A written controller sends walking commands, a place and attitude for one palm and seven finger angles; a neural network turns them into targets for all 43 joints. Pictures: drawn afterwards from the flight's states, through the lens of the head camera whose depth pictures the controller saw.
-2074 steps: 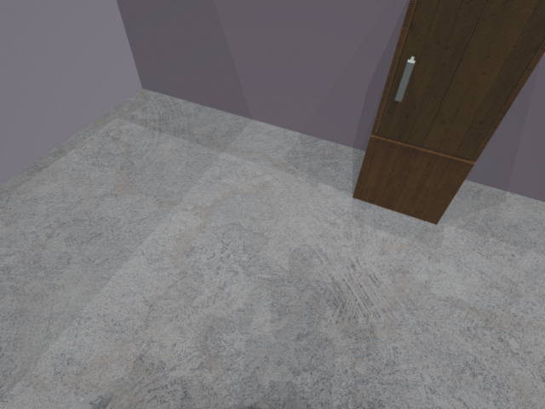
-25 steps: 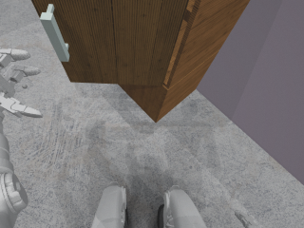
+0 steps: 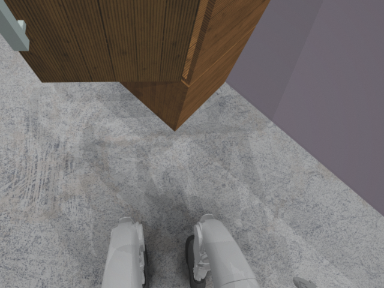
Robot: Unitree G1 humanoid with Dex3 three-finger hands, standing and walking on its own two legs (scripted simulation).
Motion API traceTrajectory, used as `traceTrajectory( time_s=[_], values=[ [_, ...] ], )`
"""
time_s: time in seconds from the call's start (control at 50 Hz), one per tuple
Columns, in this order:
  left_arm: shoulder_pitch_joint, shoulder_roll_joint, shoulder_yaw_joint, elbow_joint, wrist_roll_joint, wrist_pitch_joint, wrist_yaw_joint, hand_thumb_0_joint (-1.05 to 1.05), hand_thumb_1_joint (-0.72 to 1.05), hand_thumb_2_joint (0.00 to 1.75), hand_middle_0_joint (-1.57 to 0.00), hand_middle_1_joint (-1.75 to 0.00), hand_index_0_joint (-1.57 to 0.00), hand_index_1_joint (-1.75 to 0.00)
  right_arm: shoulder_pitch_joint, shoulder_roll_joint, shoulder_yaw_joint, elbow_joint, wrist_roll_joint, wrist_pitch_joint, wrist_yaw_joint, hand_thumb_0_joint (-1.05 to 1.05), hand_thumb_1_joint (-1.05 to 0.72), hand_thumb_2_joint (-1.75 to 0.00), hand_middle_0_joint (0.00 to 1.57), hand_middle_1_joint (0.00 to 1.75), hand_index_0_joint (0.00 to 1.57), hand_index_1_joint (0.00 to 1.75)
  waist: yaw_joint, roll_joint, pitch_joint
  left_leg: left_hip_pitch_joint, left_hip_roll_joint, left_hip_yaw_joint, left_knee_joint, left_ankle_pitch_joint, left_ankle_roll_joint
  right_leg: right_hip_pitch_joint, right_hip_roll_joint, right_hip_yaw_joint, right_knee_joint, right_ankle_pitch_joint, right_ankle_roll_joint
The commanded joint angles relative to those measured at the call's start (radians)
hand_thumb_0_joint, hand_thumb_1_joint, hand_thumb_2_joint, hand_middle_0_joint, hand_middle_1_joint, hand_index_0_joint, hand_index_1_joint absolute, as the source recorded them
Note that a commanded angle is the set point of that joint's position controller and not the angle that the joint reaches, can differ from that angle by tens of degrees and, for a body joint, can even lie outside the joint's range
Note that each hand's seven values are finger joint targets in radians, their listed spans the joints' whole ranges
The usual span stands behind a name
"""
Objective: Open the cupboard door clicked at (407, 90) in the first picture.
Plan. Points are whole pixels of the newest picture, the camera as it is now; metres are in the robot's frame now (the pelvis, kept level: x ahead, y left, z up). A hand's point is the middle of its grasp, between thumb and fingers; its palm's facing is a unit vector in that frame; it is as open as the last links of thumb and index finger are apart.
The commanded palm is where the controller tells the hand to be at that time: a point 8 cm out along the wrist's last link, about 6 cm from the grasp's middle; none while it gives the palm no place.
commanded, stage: move the hooked fingers beside the handle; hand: left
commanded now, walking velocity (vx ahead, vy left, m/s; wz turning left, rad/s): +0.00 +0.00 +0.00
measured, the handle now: (1, 4) +0.60 +0.30 +0.07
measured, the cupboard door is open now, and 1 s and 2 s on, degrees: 49 49 49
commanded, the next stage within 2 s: slide the fingers in behind the handle in 0.96 s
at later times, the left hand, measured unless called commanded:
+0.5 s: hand out of the picture +0.53 +0.36 +0.07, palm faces +0.10 -0.99 -0.02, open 14.0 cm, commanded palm +0.54 +0.36 +0.07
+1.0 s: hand out of the picture +0.53 +0.35 +0.07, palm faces +0.09 -1.00 -0.04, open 14.0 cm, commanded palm +0.53 +0.36 +0.06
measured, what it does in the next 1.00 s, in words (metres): stands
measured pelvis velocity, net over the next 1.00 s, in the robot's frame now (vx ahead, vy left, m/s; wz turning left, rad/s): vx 0.00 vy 0.01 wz -0.02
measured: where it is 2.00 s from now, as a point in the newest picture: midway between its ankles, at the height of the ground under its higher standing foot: (168, 275)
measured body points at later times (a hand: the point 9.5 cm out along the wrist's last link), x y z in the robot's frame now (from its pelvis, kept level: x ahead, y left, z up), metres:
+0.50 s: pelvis +0.00 +0.01 +0.00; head +0.21 +0.08 +0.39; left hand +0.52 +0.41 +0.07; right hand +0.01 -0.25 -0.09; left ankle +0.05 +0.09 -0.58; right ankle +0.04 -0.13 -0.58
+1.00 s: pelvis +0.00 +0.01 +0.00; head +0.21 +0.07 +0.40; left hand +0.52 +0.41 +0.07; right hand +0.03 -0.26 -0.08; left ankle +0.05 +0.09 -0.58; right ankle +0.04 -0.13 -0.58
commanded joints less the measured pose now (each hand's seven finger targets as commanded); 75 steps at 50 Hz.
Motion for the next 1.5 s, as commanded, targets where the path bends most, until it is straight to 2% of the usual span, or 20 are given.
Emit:
traceTrajectory(
  time_s=[0.0,0.14,0.22,0.26,0.34,0.42,0.52,0.58,0.6,0.7,0.74,0.82,0.92,0.98,1.02,1.08,1.16,1.3,1.34,1.48],
  values=[
    [-0.391,0.368,0.018,-0.145,-0.008,-0.017,-0.018,0.0,-0.5,0.3,-0.3,-1.2,-0.3,-1.2,0.193,-0.22,-0.065,-0.04,0.004,0.002,-0.023,0.0,-0.9,-0.9,0.2,0.3,0.2,0.3,-0.009,0.254,-0.556,0.57,-0.015,-0.095,-0.141,0.409,-0.003,0.092,0.026,0.038,-0.137,0.209,-0.025],
    [-0.523,0.454,0.023,-0.173,0.031,-0.003,-0.005,0.0,-0.5,0.3,-0.3,-1.2,-0.3,-1.2,0.226,-0.227,-0.048,-0.034,-0.009,0.014,-0.029,0.0,-0.9,-0.9,0.2,0.3,0.2,0.3,-0.042,0.305,-0.622,0.594,-0.005,-0.112,-0.106,0.448,-0.002,0.053,0.028,0.03,-0.117,0.221,-0.023],
    [-0.421,0.473,0.049,-0.169,0.039,0.019,-0.011,0.0,-0.5,0.3,-0.3,-1.2,-0.3,-1.2,0.236,-0.226,-0.046,-0.053,-0.012,0.029,-0.019,0.0,-0.9,-0.9,0.2,0.3,0.2,0.3,-0.003,0.345,-0.647,0.639,-0.002,-0.116,-0.12,0.496,-0.013,0.059,0.03,0.02,-0.114,0.231,-0.026],
    [-0.416,0.445,0.032,-0.186,0.039,0.04,-0.012,0.0,-0.5,0.3,-0.3,-1.2,-0.3,-1.2,0.241,-0.222,-0.05,-0.059,-0.012,0.037,-0.015,0.0,-0.9,-0.9,0.2,0.3,0.2,0.3,-0.009,0.342,-0.631,0.652,0.002,-0.119,-0.131,0.496,-0.012,0.056,0.032,0.015,-0.123,0.234,-0.022],
    [-0.423,0.484,0.07,-0.219,0.032,0.047,-0.015,0.0,-0.5,0.3,-0.3,-1.2,-0.3,-1.2,0.245,-0.225,-0.052,-0.059,-0.013,0.045,-0.013,0.0,-0.9,-0.9,0.2,0.3,0.2,0.3,-0.013,0.314,-0.627,0.634,0.005,-0.122,-0.134,0.486,-0.01,0.064,0.036,0.013,-0.124,0.233,-0.021],
    [-0.458,0.485,0.089,-0.299,0.026,0.004,0.001,0.0,-0.5,0.3,-0.3,-1.2,-0.3,-1.2,0.252,-0.225,-0.061,-0.042,-0.018,0.037,-0.005,0.0,-0.9,-0.9,0.2,0.3,0.2,0.3,-0.01,0.375,-0.67,0.741,0.012,-0.148,-0.151,0.523,-0.027,0.02,0.036,0.008,-0.127,0.223,-0.027],
    [-0.41,0.34,-0.005,-0.263,0.023,0.022,0.0,0.0,-0.5,0.3,-0.3,-1.2,-0.3,-1.2,0.258,-0.219,-0.072,-0.025,-0.017,0.042,0.003,0.0,-0.9,-0.9,0.2,0.3,0.2,0.3,-0.017,0.412,-0.603,0.843,0.023,-0.187,-0.198,0.561,-0.052,-0.053,0.029,-0.007,-0.151,0.205,-0.03],
    [-0.378,0.278,-0.056,-0.158,0.024,0.065,-0.005,0.0,-0.5,0.3,-0.3,-1.2,-0.3,-1.2,0.257,-0.221,-0.068,-0.036,-0.013,0.044,-0.004,0.0,-0.9,-0.9,0.2,0.3,0.2,0.3,-0.04,0.297,-0.495,0.729,0.013,-0.179,-0.221,0.404,-0.032,-0.043,0.029,-0.012,-0.165,0.174,-0.027],
    [-0.391,0.258,-0.073,-0.163,0.02,0.062,-0.004,0.0,-0.5,0.3,-0.3,-1.2,-0.3,-1.2,0.258,-0.218,-0.067,-0.038,-0.014,0.039,-0.007,0.0,-0.9,-0.9,0.2,0.3,0.2,0.3,-0.043,0.313,-0.491,0.73,0.01,-0.175,-0.222,0.402,-0.027,-0.045,0.028,-0.006,-0.168,0.176,-0.029],
    [-0.457,0.345,-0.007,-0.235,0.017,-0.004,0.04,0.0,-0.5,0.3,-0.3,-1.2,-0.3,-1.2,0.244,-0.218,-0.062,-0.043,-0.022,0.028,-0.013,0.0,-0.9,-0.9,0.2,0.3,0.2,0.3,-0.033,0.327,-0.526,0.701,0.006,-0.159,-0.206,0.402,-0.03,-0.016,0.028,0.005,-0.151,0.186,-0.036],
    [-0.475,0.384,0.029,-0.287,0.017,-0.044,0.056,0.0,-0.5,0.3,-0.3,-1.2,-0.3,-1.2,0.24,-0.218,-0.065,-0.042,-0.027,0.027,-0.007,0.0,-0.9,-0.9,0.2,0.3,0.2,0.3,-0.024,0.358,-0.604,0.747,0.005,-0.155,-0.193,0.466,-0.038,0.013,0.029,0.01,-0.149,0.208,-0.035],
    [-0.378,0.435,0.075,-0.22,0.03,-0.043,0.052,0.0,-0.5,0.3,-0.3,-1.2,-0.3,-1.2,0.233,-0.218,-0.063,-0.046,-0.023,0.029,0.001,0.0,-0.9,-0.9,0.2,0.3,0.2,0.3,0.003,0.355,-0.603,0.718,0.001,-0.134,-0.18,0.53,-0.034,0.072,0.03,0.011,-0.147,0.229,-0.035],
    [-0.361,0.377,0.01,-0.173,0.03,0.011,0.011,0.0,-0.5,0.3,-0.3,-1.2,-0.3,-1.2,0.229,-0.217,-0.057,-0.061,-0.011,0.046,-0.005,0.0,-0.9,-0.9,0.2,0.3,0.2,0.3,-0.016,0.313,-0.561,0.665,-0.002,-0.117,-0.175,0.47,-0.017,0.074,0.032,0.014,-0.158,0.229,-0.025],
    [-0.391,0.43,0.058,-0.22,0.011,-0.003,-0.003,0.0,-0.5,0.3,-0.3,-1.2,-0.3,-1.2,0.235,-0.221,-0.062,-0.053,-0.013,0.045,-0.01,0.0,-0.9,-0.9,0.2,0.3,0.2,0.3,-0.018,0.287,-0.607,0.639,-0.002,-0.112,-0.152,0.484,-0.008,0.106,0.035,0.02,-0.151,0.248,-0.023],
    [-0.415,0.404,0.044,-0.25,-0.003,-0.024,-0.011,0.0,-0.5,0.3,-0.3,-1.2,-0.3,-1.2,0.235,-0.22,-0.065,-0.042,-0.013,0.04,-0.005,0.0,-0.9,-0.9,0.2,0.3,0.2,0.3,-0.019,0.334,-0.629,0.695,0.002,-0.124,-0.152,0.506,-0.017,0.064,0.036,0.018,-0.147,0.24,-0.027],
    [-0.427,0.361,0.012,-0.208,-0.008,-0.021,-0.013,0.0,-0.5,0.3,-0.3,-1.2,-0.3,-1.2,0.228,-0.215,-0.061,-0.03,-0.011,0.036,-0.005,0.0,-0.9,-0.9,0.2,0.3,0.2,0.3,-0.039,0.296,-0.578,0.643,0.001,-0.119,-0.147,0.447,-0.01,0.059,0.038,0.02,-0.152,0.219,-0.025],
    [-0.434,0.3,-0.054,-0.175,0.008,0.013,-0.009,0.0,-0.5,0.3,-0.3,-1.2,-0.3,-1.2,0.227,-0.215,-0.058,-0.032,-0.01,0.034,-0.008,0.0,-0.9,-0.9,0.2,0.3,0.2,0.3,-0.046,0.316,-0.544,0.637,-0.001,-0.125,-0.158,0.396,-0.011,0.017,0.033,0.016,-0.15,0.193,-0.026],
    [-0.428,0.374,0.036,-0.288,0.001,-0.009,0.035,0.0,-0.5,0.3,-0.3,-1.2,-0.3,-1.2,0.24,-0.21,-0.064,-0.034,-0.019,0.032,-0.002,0.0,-0.9,-0.9,0.2,0.3,0.2,0.3,-0.009,0.354,-0.65,0.716,0.003,-0.134,-0.154,0.514,-0.021,0.053,0.032,0.015,-0.139,0.239,-0.031],
    [-0.451,0.344,0.017,-0.315,0.002,-0.017,0.048,0.0,-0.5,0.3,-0.3,-1.2,-0.3,-1.2,0.231,-0.207,-0.068,-0.03,-0.021,0.032,0.004,0.0,-0.9,-0.9,0.2,0.3,0.2,0.3,-0.014,0.366,-0.652,0.734,0.003,-0.137,-0.162,0.51,-0.026,0.05,0.031,0.014,-0.143,0.235,-0.03],
    [-0.399,0.283,-0.029,-0.233,0.021,0.008,0.073,0.0,-0.5,0.3,-0.3,-1.2,-0.3,-1.2,0.227,-0.201,-0.064,-0.035,-0.016,0.033,0.009,0.0,-0.9,-0.9,0.2,0.3,0.2,0.3,-0.025,0.297,-0.554,0.648,-0.001,-0.12,-0.185,0.407,-0.016,0.077,0.032,0.017,-0.164,0.203,-0.027]
  ],
)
